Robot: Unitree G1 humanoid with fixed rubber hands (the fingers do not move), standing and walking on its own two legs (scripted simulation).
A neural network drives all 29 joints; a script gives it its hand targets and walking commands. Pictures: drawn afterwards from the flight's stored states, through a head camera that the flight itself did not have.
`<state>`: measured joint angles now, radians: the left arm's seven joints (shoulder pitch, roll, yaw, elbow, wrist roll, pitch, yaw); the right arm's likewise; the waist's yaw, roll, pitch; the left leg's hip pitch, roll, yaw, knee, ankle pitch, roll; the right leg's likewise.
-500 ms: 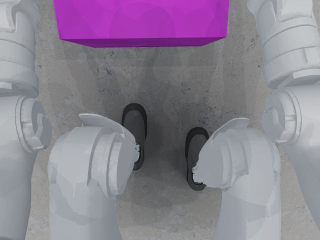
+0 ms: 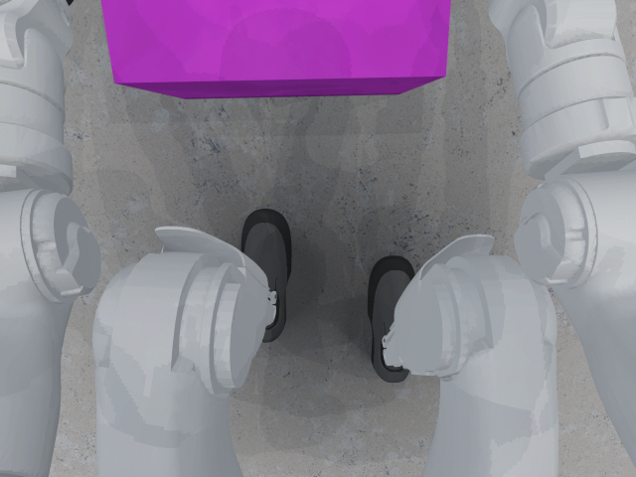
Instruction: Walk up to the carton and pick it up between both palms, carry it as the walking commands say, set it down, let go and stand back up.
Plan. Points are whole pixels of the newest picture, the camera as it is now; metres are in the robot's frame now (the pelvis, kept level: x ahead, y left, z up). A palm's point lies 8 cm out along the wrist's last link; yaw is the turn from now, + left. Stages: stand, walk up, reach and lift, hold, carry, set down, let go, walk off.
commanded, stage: set down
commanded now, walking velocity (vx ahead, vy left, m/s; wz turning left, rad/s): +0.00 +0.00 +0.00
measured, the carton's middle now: out of the picture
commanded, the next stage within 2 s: none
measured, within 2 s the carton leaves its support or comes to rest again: neither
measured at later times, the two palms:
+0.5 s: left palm out of the picture +0.52 +0.29 -0.17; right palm out of the picture +0.58 -0.09 -0.17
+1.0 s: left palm out of the picture +0.52 +0.32 -0.16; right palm out of the picture +0.59 -0.12 -0.15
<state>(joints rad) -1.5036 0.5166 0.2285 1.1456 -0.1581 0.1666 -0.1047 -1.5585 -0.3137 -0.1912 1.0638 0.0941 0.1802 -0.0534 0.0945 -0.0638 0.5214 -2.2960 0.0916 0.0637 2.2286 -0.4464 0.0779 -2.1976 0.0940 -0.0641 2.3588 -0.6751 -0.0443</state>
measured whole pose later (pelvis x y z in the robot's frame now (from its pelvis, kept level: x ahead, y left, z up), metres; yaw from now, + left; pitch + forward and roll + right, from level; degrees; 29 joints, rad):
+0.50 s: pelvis +0.01 +0.01 +0.00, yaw +0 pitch +31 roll +0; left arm -1.53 0.49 0.19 1.27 -0.22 0.06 0.00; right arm -1.55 -0.35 -0.05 1.10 0.16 0.13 -0.10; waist 0.09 -0.03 0.52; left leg -2.30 0.08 0.07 2.23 -0.47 0.09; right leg -2.18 0.09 -0.06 2.35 -0.70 -0.03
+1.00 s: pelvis +0.00 +0.01 +0.00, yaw +0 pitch +30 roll +0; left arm -1.47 0.55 0.20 1.18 -0.28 0.09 0.02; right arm -1.53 -0.44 -0.03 1.04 0.22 0.17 -0.09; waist 0.08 -0.04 0.52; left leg -2.31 0.09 0.09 2.24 -0.45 0.11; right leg -2.19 0.09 -0.04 2.37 -0.70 -0.01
